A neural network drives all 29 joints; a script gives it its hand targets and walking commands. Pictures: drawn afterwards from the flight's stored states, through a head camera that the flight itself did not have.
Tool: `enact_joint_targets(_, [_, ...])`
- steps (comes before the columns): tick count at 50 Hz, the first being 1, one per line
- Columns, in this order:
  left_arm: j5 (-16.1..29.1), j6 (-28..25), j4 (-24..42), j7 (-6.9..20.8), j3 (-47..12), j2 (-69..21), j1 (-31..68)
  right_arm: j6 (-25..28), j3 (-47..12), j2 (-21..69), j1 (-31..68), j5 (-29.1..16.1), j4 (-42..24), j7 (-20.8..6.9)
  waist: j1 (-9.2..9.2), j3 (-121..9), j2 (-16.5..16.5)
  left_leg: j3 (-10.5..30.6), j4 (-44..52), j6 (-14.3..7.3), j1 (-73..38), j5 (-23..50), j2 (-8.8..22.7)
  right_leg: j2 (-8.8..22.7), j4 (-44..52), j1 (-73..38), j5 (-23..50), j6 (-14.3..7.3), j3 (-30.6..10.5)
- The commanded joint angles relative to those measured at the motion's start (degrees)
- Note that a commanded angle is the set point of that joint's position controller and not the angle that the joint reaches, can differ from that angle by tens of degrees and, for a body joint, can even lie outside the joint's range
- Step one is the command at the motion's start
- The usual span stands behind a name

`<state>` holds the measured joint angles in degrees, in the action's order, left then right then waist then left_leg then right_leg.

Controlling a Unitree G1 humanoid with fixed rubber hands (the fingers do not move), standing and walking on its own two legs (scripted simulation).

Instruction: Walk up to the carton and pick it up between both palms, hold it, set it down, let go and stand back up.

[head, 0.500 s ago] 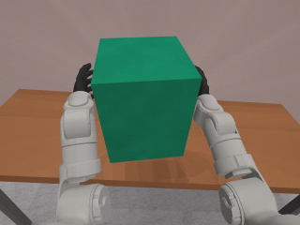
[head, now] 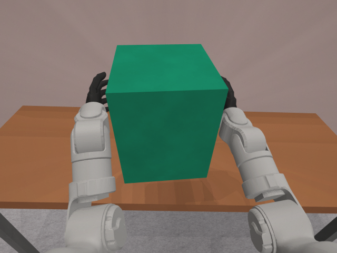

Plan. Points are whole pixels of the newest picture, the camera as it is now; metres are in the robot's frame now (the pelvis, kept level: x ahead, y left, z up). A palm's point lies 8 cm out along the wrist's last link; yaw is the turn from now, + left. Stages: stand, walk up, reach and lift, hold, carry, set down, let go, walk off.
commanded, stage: hold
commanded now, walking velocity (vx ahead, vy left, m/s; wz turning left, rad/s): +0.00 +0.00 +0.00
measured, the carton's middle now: (163, 113) +0.37 -0.01 +0.19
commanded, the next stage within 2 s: set down in 1.46 s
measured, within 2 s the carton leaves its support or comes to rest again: neither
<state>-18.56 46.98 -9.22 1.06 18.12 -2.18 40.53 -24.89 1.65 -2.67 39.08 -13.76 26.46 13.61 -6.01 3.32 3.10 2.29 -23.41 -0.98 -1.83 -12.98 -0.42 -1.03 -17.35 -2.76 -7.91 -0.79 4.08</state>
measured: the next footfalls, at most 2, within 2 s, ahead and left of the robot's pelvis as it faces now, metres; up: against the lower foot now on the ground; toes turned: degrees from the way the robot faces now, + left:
none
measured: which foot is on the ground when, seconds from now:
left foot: down 0.00-1.00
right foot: down 0.00-1.00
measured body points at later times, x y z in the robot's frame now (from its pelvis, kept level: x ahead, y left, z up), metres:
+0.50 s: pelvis +0.00 +0.00 +0.00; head -0.06 +0.02 +0.45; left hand +0.38 +0.14 +0.22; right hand +0.37 -0.16 +0.21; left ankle +0.02 +0.11 -0.74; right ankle +0.04 -0.11 -0.74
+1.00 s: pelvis +0.00 +0.00 +0.00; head -0.05 +0.02 +0.45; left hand +0.39 +0.14 +0.23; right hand +0.37 -0.15 +0.21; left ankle +0.02 +0.11 -0.74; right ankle +0.04 -0.11 -0.74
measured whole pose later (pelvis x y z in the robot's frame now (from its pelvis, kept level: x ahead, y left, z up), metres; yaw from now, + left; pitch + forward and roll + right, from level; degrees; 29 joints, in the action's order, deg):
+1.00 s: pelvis +0.00 +0.00 +0.00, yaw +1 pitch -11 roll -1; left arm -18.0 46.4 -11.3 1.1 17.3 -0.5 43.6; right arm -24.8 3.1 -2.7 41.8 -13.3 27.3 13.3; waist -6.0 3.3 1.8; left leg 2.9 -23.3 -1.0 0.2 -12.4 -0.9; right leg -0.6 -17.9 -0.8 -8.1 -0.8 4.8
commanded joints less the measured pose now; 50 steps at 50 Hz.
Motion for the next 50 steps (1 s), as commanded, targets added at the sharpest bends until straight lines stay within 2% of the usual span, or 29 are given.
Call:
enact_joint_targets(1, [13.0, -5.4, 10.6, 8.4, -33.1, -32.2, 47.5, 5.2, -23.3, 36.5, 58.0, -4.8, -23.6, -5.4, -2.21, -29.2, -4.0, -1.6, 4.2, 1.9, -0.4, 14.9, -2.5, -1.7, 0.0, -8.9, 10.4, 3.1, 1.4])
enact_joint_targets(3, [11.0, -5.4, 6.3, 7.5, -31.1, -31.6, 47.9, 4.7, -21.4, 35.3, 60.5, -5.1, -19.2, -6.0, 0.10, -25.1, -6.8, -2.0, 5.1, 2.3, 2.5, 9.8, -2.1, -2.2, 0.1, -5.9, 5.2, 2.6, 2.0])
enact_joint_targets(4, [12.4, -5.6, 8.5, 7.6, -33.6, -33.2, 49.4, 5.0, -21.2, 36.3, 59.6, -4.6, -19.3, -6.1, -1.29, -26.9, -7.3, -1.7, 5.2, 2.7, 2.0, 9.6, -1.8, -1.5, 0.1, -6.7, 5.0, 2.3, 1.6])
enact_joint_targets(5, [11.6, -5.6, 7.6, 7.1, -32.3, -32.5, 48.6, 5.0, -21.8, 35.4, 60.5, -5.4, -18.6, -6.8, 0.47, -27.0, -7.6, -0.6, 5.5, 2.5, 3.2, 8.5, -1.0, -1.5, 0.1, -6.5, 3.6, 2.0, 1.9])
enact_joint_targets(6, [12.1, -5.4, 4.9, 7.2, -32.2, -33.1, 48.7, 5.0, -19.8, 35.0, 59.1, -3.3, -17.2, -7.0, -1.47, -25.2, -8.2, -1.1, 5.6, 2.8, 3.4, 7.9, -1.3, -1.4, 0.0, -5.9, 3.2, 2.1, 1.7])
enact_joint_targets(9, [10.9, -5.6, 2.7, 7.2, -30.6, -33.0, 48.5, 5.2, -18.2, 33.8, 59.8, -2.8, -14.1, -7.4, -1.26, -24.3, -8.5, -1.0, 6.2, 2.6, 3.6, 5.8, -1.5, -1.5, 0.7, -4.0, 0.5, 1.9, 2.0])
enact_joint_targets(10, [12.5, -5.8, 5.1, 7.8, -31.7, -32.6, 49.8, 5.2, -17.9, 34.9, 59.5, -2.8, -15.6, -6.9, -2.61, -27.2, -7.2, -1.6, 5.8, 1.9, 2.6, 7.0, -1.9, -1.2, 0.8, -4.8, 2.3, 1.8, 1.6])
enact_joint_targets(12, [13.1, -6.5, 6.2, 7.7, -32.2, -33.0, 48.5, 5.8, -19.0, 35.5, 60.0, -3.7, -18.6, -6.6, -3.06, -31.7, -6.7, -1.2, 4.3, 2.6, 0.4, 13.1, -1.9, -1.7, -0.2, -6.9, 7.8, 2.3, 1.9])
enact_joint_targets(13, [13.1, -6.5, 6.0, 7.4, -31.6, -32.9, 47.9, 5.6, -19.8, 35.0, 59.9, -3.9, -17.9, -6.8, -2.07, -31.7, -6.5, -0.7, 4.0, 3.6, -0.4, 15.9, -1.2, -1.7, -0.6, -6.9, 8.4, 2.2, 2.1])
enact_joint_targets(15, [13.8, -6.3, 7.4, 7.2, -32.4, -33.2, 46.2, 5.8, -21.3, 35.0, 59.6, -5.7, -22.0, -6.5, -2.31, -34.9, -6.9, -1.1, 1.7, 3.7, -4.3, 21.8, -2.0, -2.1, -0.7, -7.4, 12.9, 2.5, 2.0])
enact_joint_targets(17, [14.1, -6.0, 7.5, 7.4, -31.8, -30.9, 44.4, 5.2, -22.6, 34.1, 57.0, -6.2, -22.2, -5.5, -2.93, -33.8, -4.8, -1.0, 1.1, 3.8, -3.4, 25.3, -1.6, -2.1, -0.7, -9.1, 17.4, 3.1, 1.5])
enact_joint_targets(18, [12.7, -5.7, 8.1, 7.3, -30.5, -30.6, 42.5, 4.8, -23.9, 33.9, 57.2, -6.4, -21.5, -5.7, -0.60, -33.5, -3.6, -1.3, 1.4, 3.5, -3.5, 25.2, -1.8, -2.5, -0.6, -9.6, 17.3, 2.8, 1.8])
enact_joint_targets(19, [12.6, -5.5, 9.0, 7.5, -30.4, -30.2, 41.4, 4.8, -24.4, 33.8, 56.5, -6.4, -23.5, -5.8, -0.95, -34.0, -3.2, -0.9, 1.5, 3.6, -3.5, 27.3, -1.5, -2.3, -1.0, -10.9, 18.9, 3.0, 1.3])
enact_joint_targets(23, [10.5, -4.4, 8.6, 8.0, -28.9, -30.0, 41.2, 4.5, -24.7, 34.3, 57.4, -7.0, -23.1, -5.6, 1.37, -30.3, -1.9, -1.6, 3.4, 2.3, -1.2, 20.1, -1.6, -2.5, 0.5, -10.4, 13.8, 3.2, 1.7])
enact_joint_targets(25, [11.8, -4.6, 10.4, 8.1, -30.5, -29.8, 41.8, 4.6, -25.4, 34.9, 56.8, -7.2, -25.5, -5.4, -0.10, -30.7, -0.9, -1.5, 2.9, 2.5, -1.5, 20.2, -1.7, -2.6, -0.2, -10.1, 14.9, 3.4, 1.7])
enact_joint_targets(28, [11.2, -5.2, 10.1, 8.3, -29.6, -29.6, 46.6, 4.1, -23.7, 36.2, 57.7, -6.5, -22.5, -5.3, 0.54, -26.8, -2.6, -2.1, 4.4, 1.5, 1.2, 14.7, -2.1, -1.8, 0.4, -9.7, 10.9, 3.5, 1.5])
enact_joint_targets(29, [10.9, -5.2, 8.7, 8.4, -29.6, -29.8, 46.6, 4.0, -23.1, 36.4, 58.1, -6.1, -20.4, -5.4, -0.05, -26.1, -3.3, -1.6, 4.8, 1.7, 2.2, 12.1, -2.2, -1.5, 0.3, -8.8, 8.9, 3.1, 1.2])
enact_joint_targets(30, [10.6, -5.1, 7.2, 8.1, -29.4, -30.6, 46.6, 4.3, -22.7, 36.5, 60.0, -6.1, -20.8, -5.8, 1.10, -26.5, -3.7, -2.4, 5.2, 1.4, 2.7, 10.2, -2.4, -1.5, 0.4, -8.2, 7.0, 3.1, 1.3])
enact_joint_targets(31, [11.1, -5.3, 6.8, 8.1, -30.0, -31.8, 47.6, 4.7, -22.6, 36.8, 60.2, -5.6, -21.9, -5.8, 0.92, -26.4, -4.2, -1.7, 5.2, 1.5, 3.5, 10.4, -2.1, -1.5, 0.3, -8.7, 7.3, 3.3, 1.4])
enact_joint_targets(35, [13.2, -5.8, 8.4, 8.4, -32.6, -32.3, 49.7, 4.4, -21.2, 37.6, 58.9, -5.1, -20.8, -5.1, -2.95, -27.3, -6.1, -1.8, 4.1, 1.9, 1.1, 12.3, -2.4, -1.3, 0.2, -7.7, 8.8, 3.2, 1.8])
enact_joint_targets(36, [12.8, -6.0, 8.8, 8.3, -32.8, -31.9, 49.1, 4.6, -21.0, 36.5, 60.7, -5.7, -23.6, -5.4, -2.38, -30.0, -6.3, -1.3, 3.9, 1.7, 0.6, 12.3, -2.7, -0.9, 0.0, -7.9, 8.9, 3.2, 1.3])
enact_joint_targets(38, [12.6, -6.4, 8.3, 8.2, -32.2, -32.2, 50.3, 4.4, -20.7, 36.4, 60.0, -4.8, -19.8, -5.3, -2.67, -28.8, -7.2, -0.9, 4.4, 2.2, 2.0, 9.8, -2.7, -0.9, -0.2, -7.1, 6.6, 3.0, 1.5])
enact_joint_targets(39, [11.4, -6.1, 5.0, 7.9, -30.8, -31.9, 48.9, 4.0, -19.8, 35.2, 59.6, -4.5, -17.1, -5.8, -1.50, -26.6, -8.1, -1.2, 5.4, 2.1, 3.6, 7.4, -2.5, -0.6, 0.5, -6.2, 3.9, 3.0, 1.2])
enact_joint_targets(40, [11.3, -5.8, 2.8, 8.0, -30.6, -32.1, 48.2, 4.2, -20.0, 35.3, 59.6, -3.7, -17.5, -6.0, -1.73, -26.5, -7.3, -1.3, 5.4, 2.2, 3.8, 7.2, -2.6, -1.1, 0.4, -6.8, 3.5, 2.7, 1.5])
enact_joint_targets(44, [12.3, -6.0, 6.3, 8.0, -31.3, -31.7, 47.4, 4.4, -21.3, 35.4, 58.1, -4.5, -19.3, -5.9, -1.80, -31.4, -5.8, -1.5, 4.0, 2.7, -0.1, 14.7, -2.6, -1.6, -0.5, -8.8, 10.1, 3.2, 1.9])
enact_joint_targets(46, [10.9, -5.7, 4.6, 7.7, -28.3, -29.7, 46.0, 4.0, -21.4, 34.7, 59.2, -5.0, -18.4, -6.0, 0.40, -29.2, -3.9, -1.8, 3.6, 2.3, 0.3, 16.9, -2.2, -1.6, -0.2, -7.8, 9.6, 3.2, 1.8])
enact_joint_targets(47, [12.2, -5.7, 6.8, 7.8, -29.3, -30.7, 45.6, 4.3, -22.9, 35.5, 58.7, -5.4, -20.0, -5.7, -0.19, -31.3, -4.0, -1.2, 3.3, 2.8, -0.4, 19.5, -1.8, -1.8, -0.6, -9.5, 12.3, 2.9, 1.5])
enact_joint_targets(48, [12.2, -5.4, 7.9, 7.8, -29.8, -30.6, 44.9, 4.0, -23.0, 34.7, 57.6, -6.4, -19.2, -5.6, 0.52, -31.4, -3.8, -1.5, 3.3, 2.9, -1.0, 21.0, -1.6, -2.2, -0.2, -9.7, 13.0, 3.2, 1.7])
enact_joint_targets(50, [11.2, -4.8, 6.4, 8.0, -28.8, -29.9, 42.0, 4.0, -24.0, 34.4, 58.0, -7.2, -23.2, -5.1, -0.52, -30.1, -2.6, -1.6, 3.0, 2.5, -1.3, 20.7, -2.3, -2.4, -0.2, -10.4, 15.6, 3.6, 1.7])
